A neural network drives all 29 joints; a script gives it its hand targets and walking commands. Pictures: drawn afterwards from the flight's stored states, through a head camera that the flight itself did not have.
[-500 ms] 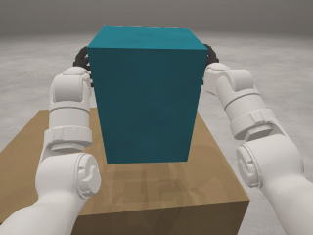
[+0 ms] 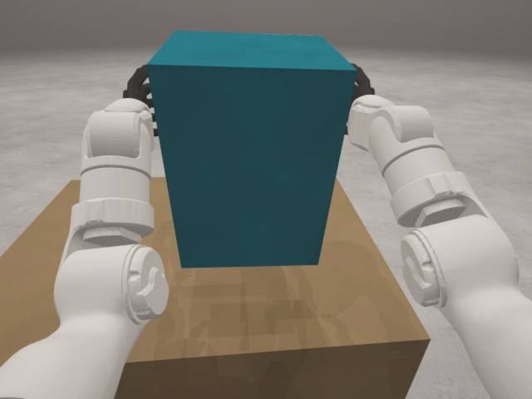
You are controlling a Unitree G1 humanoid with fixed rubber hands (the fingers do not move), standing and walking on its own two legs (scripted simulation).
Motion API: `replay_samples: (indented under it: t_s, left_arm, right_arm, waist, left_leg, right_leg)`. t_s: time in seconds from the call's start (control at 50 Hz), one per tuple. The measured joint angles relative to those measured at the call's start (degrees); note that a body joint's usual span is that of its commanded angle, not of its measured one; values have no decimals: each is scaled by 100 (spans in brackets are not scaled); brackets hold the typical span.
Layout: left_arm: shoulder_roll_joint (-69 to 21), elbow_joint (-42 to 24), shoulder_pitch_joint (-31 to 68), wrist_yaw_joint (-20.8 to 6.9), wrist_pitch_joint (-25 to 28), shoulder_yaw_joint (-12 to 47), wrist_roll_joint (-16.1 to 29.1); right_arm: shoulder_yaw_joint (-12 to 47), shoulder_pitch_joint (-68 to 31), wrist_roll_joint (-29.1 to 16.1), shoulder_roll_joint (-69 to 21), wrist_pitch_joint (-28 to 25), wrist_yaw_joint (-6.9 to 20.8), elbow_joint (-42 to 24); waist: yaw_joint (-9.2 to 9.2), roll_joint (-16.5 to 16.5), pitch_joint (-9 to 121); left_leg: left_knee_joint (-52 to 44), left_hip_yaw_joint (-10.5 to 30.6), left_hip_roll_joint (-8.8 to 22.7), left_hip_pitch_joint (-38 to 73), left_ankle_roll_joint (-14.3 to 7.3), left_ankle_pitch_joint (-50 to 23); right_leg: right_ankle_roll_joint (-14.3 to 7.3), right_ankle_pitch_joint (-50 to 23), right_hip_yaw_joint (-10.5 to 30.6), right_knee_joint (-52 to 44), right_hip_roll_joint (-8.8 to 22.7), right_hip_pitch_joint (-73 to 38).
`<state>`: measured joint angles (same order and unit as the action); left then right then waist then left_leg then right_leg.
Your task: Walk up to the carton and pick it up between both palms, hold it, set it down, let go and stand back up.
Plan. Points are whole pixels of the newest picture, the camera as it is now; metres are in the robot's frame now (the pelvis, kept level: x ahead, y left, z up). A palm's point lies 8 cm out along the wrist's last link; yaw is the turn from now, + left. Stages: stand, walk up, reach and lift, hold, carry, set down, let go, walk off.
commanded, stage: hold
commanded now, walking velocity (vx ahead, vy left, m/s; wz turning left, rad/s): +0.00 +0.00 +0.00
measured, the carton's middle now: (250, 154) +0.37 +0.00 +0.28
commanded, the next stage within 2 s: set down in 0.68 s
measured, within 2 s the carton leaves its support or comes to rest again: neither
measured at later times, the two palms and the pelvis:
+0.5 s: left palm (149, 123) +0.37 +0.13 +0.33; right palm (371, 120) +0.35 -0.17 +0.33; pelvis +0.00 -0.01 +0.00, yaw -1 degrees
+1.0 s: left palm (117, 81) +0.38 +0.16 +0.39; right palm (352, 73) +0.36 -0.14 +0.39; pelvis +0.00 +0.00 +0.00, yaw +0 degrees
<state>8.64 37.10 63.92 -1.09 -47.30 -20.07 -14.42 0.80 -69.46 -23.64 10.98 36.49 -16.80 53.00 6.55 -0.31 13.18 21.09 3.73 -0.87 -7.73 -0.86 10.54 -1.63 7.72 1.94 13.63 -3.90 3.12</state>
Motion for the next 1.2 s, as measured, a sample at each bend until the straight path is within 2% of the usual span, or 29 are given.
replay_samples:
  t_s: [0.18,0.38,0.52,0.7,0.82,0.88,0.96,1.02,1.08,1.12,1.2]
  left_arm:
    - [-120,-626,-440,18,-179,78,39]
    - [-222,-933,-687,82,-163,138,73]
    - [-197,-381,-260,42,-141,-227,-49]
    - [75,36,10,-24,1,-47,55]
    - [264,116,203,-70,-130,23,197]
    - [317,152,368,-72,34,25,213]
    - [357,410,693,-94,466,-167,88]
    - [409,805,943,-251,759,-378,-197]
    - [471,990,937,-477,910,-500,-466]
    - [476,895,777,-568,941,-461,-543]
    - [385,418,320,-572,964,-278,-551]
  right_arm:
    - [303,359,-216,55,76,-67,-473]
    - [155,425,-167,38,78,-53,-600]
    - [128,228,-55,-2,115,-31,-277]
    - [-58,131,121,-121,37,-54,-167]
    - [224,-169,-116,-18,192,-162,-76]
    - [69,-390,-50,-3,66,-169,-18]
    - [-459,-760,297,-101,-344,-84,287]
    - [-890,-1017,679,-220,-647,28,689]
    - [-1082,-1009,977,-382,-843,71,856]
    - [-1078,-847,1057,-485,-977,83,812]
    - [-944,-348,1013,-628,-1275,105,513]
  waist:
    - [53,84,-90]
    - [146,-48,-37]
    - [-28,-62,-27]
    - [6,28,62]
    - [-31,65,-38]
    - [-58,82,-26]
    - [-46,131,-66]
    - [5,201,-236]
    - [93,281,-411]
    - [151,329,-505]
    - [245,436,-736]
  left_leg:
    - [36,10,34,115,22,74]
    - [58,49,25,20,37,42]
    - [-84,-39,53,107,51,-45]
    - [-45,95,50,-50,90,-73]
    - [-67,12,46,11,59,-66]
    - [-52,-15,34,-66,40,-68]
    - [-91,-19,-6,-34,12,-76]
    - [-181,-20,-42,181,-15,-82]
    - [-278,-27,-65,412,-31,-82]
    - [-307,-27,-71,514,-36,-71]
    - [-274,-9,-65,635,-34,-23]
  right_leg:
    - [-22,18,2,-66,-36,-162]
    - [-30,21,-38,3,-32,-52]
    - [-49,-2,48,48,-49,-26]
    - [-79,-44,-83,-18,-56,43]
    - [-47,-50,2,-10,-44,23]
    - [-30,-49,26,18,-31,110]
    - [-6,-22,21,31,11,98]
    - [7,18,12,9,53,-91]
    - [15,47,8,-44,84,-305]
    - [18,54,1,-90,94,-417]
    - [21,51,-32,-171,91,-600]
